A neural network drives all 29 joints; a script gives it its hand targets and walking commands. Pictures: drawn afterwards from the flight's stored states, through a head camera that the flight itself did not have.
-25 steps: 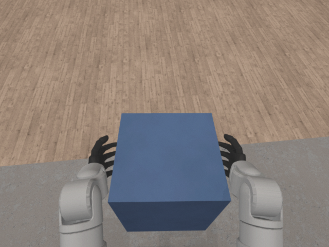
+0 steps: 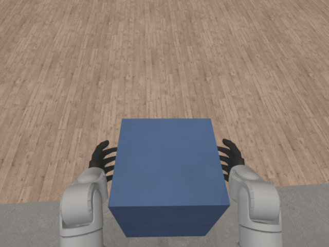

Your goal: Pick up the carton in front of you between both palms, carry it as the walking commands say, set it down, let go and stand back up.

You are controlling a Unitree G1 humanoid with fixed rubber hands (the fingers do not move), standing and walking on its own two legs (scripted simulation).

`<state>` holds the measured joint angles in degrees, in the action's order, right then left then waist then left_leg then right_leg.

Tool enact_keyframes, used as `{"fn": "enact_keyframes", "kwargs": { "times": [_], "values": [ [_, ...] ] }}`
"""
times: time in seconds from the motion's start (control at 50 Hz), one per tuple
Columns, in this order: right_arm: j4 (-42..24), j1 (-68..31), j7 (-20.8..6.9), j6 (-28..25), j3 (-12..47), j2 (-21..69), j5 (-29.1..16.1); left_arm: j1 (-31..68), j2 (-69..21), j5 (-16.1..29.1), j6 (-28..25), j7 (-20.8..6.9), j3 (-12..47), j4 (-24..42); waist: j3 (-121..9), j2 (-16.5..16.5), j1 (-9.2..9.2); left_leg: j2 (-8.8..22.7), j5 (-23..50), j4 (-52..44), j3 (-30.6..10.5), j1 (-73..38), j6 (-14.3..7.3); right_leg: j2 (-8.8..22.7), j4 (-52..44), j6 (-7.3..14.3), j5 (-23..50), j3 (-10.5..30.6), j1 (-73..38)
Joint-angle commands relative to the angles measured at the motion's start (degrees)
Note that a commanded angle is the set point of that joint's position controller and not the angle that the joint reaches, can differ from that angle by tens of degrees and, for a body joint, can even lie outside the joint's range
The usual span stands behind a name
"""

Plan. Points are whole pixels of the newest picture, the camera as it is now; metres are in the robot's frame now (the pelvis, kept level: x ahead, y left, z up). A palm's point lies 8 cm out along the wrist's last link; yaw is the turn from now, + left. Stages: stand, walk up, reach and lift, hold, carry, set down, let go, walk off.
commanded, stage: carry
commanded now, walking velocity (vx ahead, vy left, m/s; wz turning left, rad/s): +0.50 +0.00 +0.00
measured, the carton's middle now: (166, 181) +0.28 +0.00 +0.01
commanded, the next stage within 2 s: none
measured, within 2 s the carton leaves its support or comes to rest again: neither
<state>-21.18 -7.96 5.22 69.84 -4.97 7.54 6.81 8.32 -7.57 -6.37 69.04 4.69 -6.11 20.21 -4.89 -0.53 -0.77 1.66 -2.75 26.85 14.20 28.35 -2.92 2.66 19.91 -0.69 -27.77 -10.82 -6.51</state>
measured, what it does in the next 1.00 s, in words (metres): walks ahead: right foot, then left foot 0.04 m higher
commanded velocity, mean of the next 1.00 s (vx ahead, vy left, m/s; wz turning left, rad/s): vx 0.50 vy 0.00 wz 0.00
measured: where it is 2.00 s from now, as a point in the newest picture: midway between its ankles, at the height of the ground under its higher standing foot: (166, 105)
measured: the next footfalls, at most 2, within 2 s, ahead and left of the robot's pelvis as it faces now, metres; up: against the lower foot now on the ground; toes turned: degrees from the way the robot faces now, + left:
right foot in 0.50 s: +0.51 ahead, -0.09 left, +0.00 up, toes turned -8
left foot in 0.96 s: +0.81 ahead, +0.08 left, +0.04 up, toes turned +6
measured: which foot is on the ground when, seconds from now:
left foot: down 0.00-0.52, up 0.54-0.94, down 0.96-1.00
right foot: down 0.00-0.00, up 0.02-0.48, down 0.50-0.96, up 0.98-1.00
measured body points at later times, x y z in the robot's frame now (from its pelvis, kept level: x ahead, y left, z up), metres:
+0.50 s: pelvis +0.33 -0.01 +0.00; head +0.33 -0.01 +0.45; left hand +0.66 +0.15 +0.16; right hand +0.66 -0.15 +0.15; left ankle +0.14 +0.08 -0.72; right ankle +0.47 -0.09 -0.72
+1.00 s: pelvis +0.65 -0.01 +0.01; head +0.73 -0.01 +0.45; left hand +1.06 +0.14 +0.14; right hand +1.06 -0.16 +0.15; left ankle +0.76 +0.08 -0.69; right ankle +0.48 -0.08 -0.68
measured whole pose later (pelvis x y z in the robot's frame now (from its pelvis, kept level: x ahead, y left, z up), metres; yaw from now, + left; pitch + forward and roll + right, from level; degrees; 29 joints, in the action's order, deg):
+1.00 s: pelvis +0.65 -0.01 +0.01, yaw -1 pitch +6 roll +2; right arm -0.3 -48.9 7.6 73.8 -16.2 2.5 5.5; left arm 46.4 -0.5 -3.4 74.3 8.0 -18.1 2.8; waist 3.8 -1.9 0.3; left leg -0.6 -22.4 41.0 9.6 36.4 -5.3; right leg 2.4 45.9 2.1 -27.1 -5.8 11.9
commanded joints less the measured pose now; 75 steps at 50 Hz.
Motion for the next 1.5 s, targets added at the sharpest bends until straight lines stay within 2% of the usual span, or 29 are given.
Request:
{"fn": "enact_keyframes", "kwargs": {
  "times": [0.0,0.02,0.04,0.1,0.28,0.42,0.48,0.5,0.52,0.54,0.6,0.74,0.86,0.92,0.94,0.96,0.98,1.0,1.04,1.08,1.22,1.26,1.3,1.32,1.34,1.36,1.38,1.42,1.48],
  "values": [
    [-2.02,-24.58,-14.38,-0.94,40.01,52.02,-22.7,26.94,-50.3,24.11,0.24,-15.93,41.12,4.82,-17.68,1.97,2.97,8.18,-13.71,-4.13,-14.89,-34.89,-2.41,4.79,31.82,1.47,35.84,-2.1,18.01],
    [-1.17,-25.85,-14.69,-1.63,39.89,52.36,-22.86,28.33,-50.44,24.91,0.46,-15.79,41.91,6.85,-20.99,16.64,2.39,22.44,-18.12,-10.94,-42.41,-47.14,-11.36,-3.66,47.76,-0.45,8.11,1.62,37.34],
    [-1.8,-25.66,-14.83,-1.77,40.26,53.59,-24.15,29.07,-50.56,24.53,0.16,-15.62,41.92,6.72,-19.34,14.38,2.25,22.66,-11.46,-14.27,-44.17,-45.36,-12.15,-2.47,55.31,1.27,1.39,8.82,42.81],
    [-5.35,-28.6,-14.74,-2.46,41.65,55.54,-25.56,28.38,-53.66,24.48,-0.98,-14.89,41.96,7.07,-17.48,1.97,2.01,18.48,4.27,-12.54,-27.1,-36.34,-7.46,3.83,50.6,3.22,9.01,11.45,42.15],
    [-8.34,-30.29,-15.15,-0.38,40.85,46.96,-26.48,29.31,-48.73,22.58,-0.31,-12.28,42.15,7.9,-11.29,7.9,1.86,12.12,10.19,-15.05,-10.17,-34.37,-5.25,2.09,23.86,0.79,20.23,2.85,44.22],
    [-1.3,-48.35,-11.7,3.39,35.81,35.03,-25.25,50.3,-37.14,26.2,4.48,-10.76,38.87,2.95,-6.65,9.92,2.49,10.89,17.46,-8.57,-5.92,-32.0,-4.7,-0.74,13.72,4.72,24.99,-0.47,36.89],
    [4.05,-59.43,-10.21,5.63,33.21,33.68,-26.07,57.35,-34.57,26.77,6.21,-9.92,33.96,-4.45,-16.74,3.4,-3.57,6.1,18.43,18.14,-1.1,-23.39,-1.63,-4.24,10.22,5.43,17.92,-2.32,11.08],
    [5.89,-63.27,-9.85,6.36,32.26,33.96,-26.51,60.34,-33.77,26.9,6.85,-9.66,32.28,-6.78,-20.9,-6.71,-4.33,2.82,3.65,33.56,-1.99,-13.88,-0.2,8.6,5.84,7.14,8.79,18.31,3.3],
    [6.79,-67.01,-9.49,6.94,31.74,35.33,-27.63,64.01,-33.65,27.12,6.96,-9.59,30.84,-9.5,-23.19,-21.81,-4.23,-6.36,-24.42,48.05,-7.51,4.24,1.33,18.27,-2.75,15.55,8.57,43.57,-6.92],
    [8.26,-71.9,-9.1,7.12,30.71,36.41,-28.18,67.51,-35.89,28.92,7.35,-9.64,30.6,-10.16,-22.86,-15.88,-3.6,-3.38,-25.72,56.18,-14.19,9.69,-0.36,19.28,-2.85,16.53,12.2,42.15,-8.03],
    [13.4,-78.5,-8.35,7.23,27.37,41.84,-28.58,79.54,-44.16,32.67,7.51,-10.24,30.12,-11.31,-21.91,-1.92,-2.02,1.81,-18.05,52.66,-15.51,12.38,-2.5,13.87,2.36,12.35,27.66,26.74,-0.71],
    [23.26,-82.05,-7.83,6.15,22.94,50.68,-25.12,86.12,-52.84,30.91,6.9,-11.06,25.29,-17.83,-23.93,-4.98,-3.05,2.23,-15.52,42.5,-11.24,23.03,-0.51,11.83,5.13,13.53,42.57,17.4,-6.65],
    [21.73,-80.68,-7.96,4.97,22.95,52.6,-22.89,84.64,-53.27,28.23,5.97,-10.85,25.3,-14.83,-18.86,-5.91,-4.18,-0.12,-9.58,23.08,-5.51,20.77,-0.34,8.26,5.28,12.68,51.38,11.51,-7.04],
    [20.67,-77.24,-8.11,4.68,24.49,51.56,-22.42,82.01,-52.16,27.81,5.86,-10.88,27.06,-13.99,-21.27,-9.06,0.26,-8.05,-7.88,8.75,2.14,-2.41,-2.56,6.02,15.8,8.52,75.11,3.91,-0.58],
    [20.03,-76.51,-8.26,4.44,25.19,51.54,-22.58,81.54,-52.2,28.03,5.68,-11.02,28.04,-13.8,-27.15,-7.53,4.41,-6.48,-0.19,2.93,0.29,-18.49,-3.75,5.47,26.07,5.77,70.39,1.06,5.1],
    [18.99,-76.9,-8.35,3.94,25.74,50.65,-22.37,82.78,-53.07,28.45,5.74,-11.24,29.32,-12.81,-36.51,3.86,7.02,7.43,7.12,6.94,-20.47,-40.73,-10.08,2.52,41.26,2.65,46.47,4.87,20.77],
    [18.57,-76.3,-8.42,3.62,26.14,50.58,-22.83,81.97,-53.23,28.17,5.72,-11.4,29.54,-12.58,-42.94,18.11,7.31,18.72,13.69,3.57,-43.79,-57.4,-18.53,-6.3,56.62,0.99,-0.61,8.54,39.33],
    [16.71,-75.32,-8.76,3.54,27.17,51.54,-24.22,82.16,-52.26,27.78,5.32,-11.14,29.38,-11.77,-40.67,17.31,8.82,17.63,11.5,0.3,-46.84,-59.4,-19.43,-7.24,66.38,1.81,-3.43,13.31,49.76],
    [8.93,-80.2,-9.3,2.79,29.75,53.57,-27.86,82.22,-51.36,25.91,4.54,-10.06,28.74,-8.41,-31.68,6.93,8.67,15.87,19.43,2.91,-37.53,-55.45,-14.29,-3.6,66.68,3.74,0.11,13.77,58.57],
    [3.53,-83.73,-9.54,2.47,33.03,54.99,-31.2,78.3,-49.06,22.65,3.99,-8.73,27.52,-7.47,-30.55,3.09,6.86,13.89,11.68,1.03,-32.56,-50.96,-10.51,-1.44,60.69,4.27,2.6,13.53,56.48],
    [5.25,-80.01,-11.6,3.75,34.24,49.78,-33.24,71.11,-41.19,17.03,4.21,-6.55,27.46,-8.37,-23.92,7.8,5.51,10.84,10.6,-4.72,-20.05,-37.81,-9.77,-1.71,30.84,2.71,6.25,6.42,46.88],
    [10.1,-78.05,-12.41,4.55,33.31,48.53,-32.33,70.7,-40.48,17.35,5.06,-7.06,27.7,-11.23,-21.94,10.33,3.99,9.43,14.05,-3.9,-14.51,-31.87,-7.52,-5.19,21.25,3.22,7.96,0.65,36.17],
    [15.02,-77.4,-12.94,5.2,32.38,48.46,-31.68,70.73,-41.96,18.92,5.69,-8.05,28.24,-15.69,-25.06,7.96,-1.08,8.44,26.27,8.59,-8.58,-24.77,-3.87,-8.84,13.28,5.01,14.12,-4.08,15.64],
    [16.82,-77.91,-13.14,5.45,31.62,48.18,-31.03,70.49,-43.15,20.28,5.82,-8.7,28.32,-18.1,-29.83,4.5,-4.36,6.91,18.53,18.01,-7.73,-16.36,-1.31,-5.07,13.1,6.52,13.19,1.66,0.36],
    [18.29,-78.79,-13.48,5.95,30.44,49.16,-30.48,71.18,-42.6,20.36,5.47,-9.16,27.48,-20.01,-36.63,-11.99,-4.85,0.52,-2.25,36.38,-8.81,-1.43,2.69,13.59,7.08,15.57,4.39,36.57,-11.75],
    [19.46,-79.53,-13.61,6.03,28.91,48.87,-29.47,71.2,-45.56,21.98,5.55,-9.89,27.94,-21.51,-32.71,-17.2,-5.57,-6.47,-28.49,48.32,-13.17,10.83,2.52,17.23,-0.61,20.03,15.85,52.45,-14.22],
    [21.4,-80.01,-13.37,5.75,27.71,50.39,-28.24,74.78,-48.22,24.59,5.71,-10.62,29.24,-19.88,-28.04,-10.78,-4.34,-3.84,-27.15,56.8,-17.76,17.06,0.64,16.89,3.41,19.54,25.65,46.15,-12.58],
    [21.15,-78.38,-12.15,5.53,25.33,50.6,-25.29,81.0,-53.3,29.19,5.58,-11.49,31.43,-15.55,-24.29,-1.03,-4.18,-0.89,-24.35,56.53,-16.25,20.7,-0.47,14.34,7.67,15.58,37.76,34.28,-7.87],
    [20.07,-76.94,-9.75,5.1,22.94,49.96,-22.14,87.98,-56.87,33.55,5.38,-12.15,32.07,-11.38,-24.54,-3.68,-3.26,-0.13,-21.16,48.35,-14.67,18.76,-0.86,11.75,4.45,12.12,29.05,28.68,-5.57]
  ]
}}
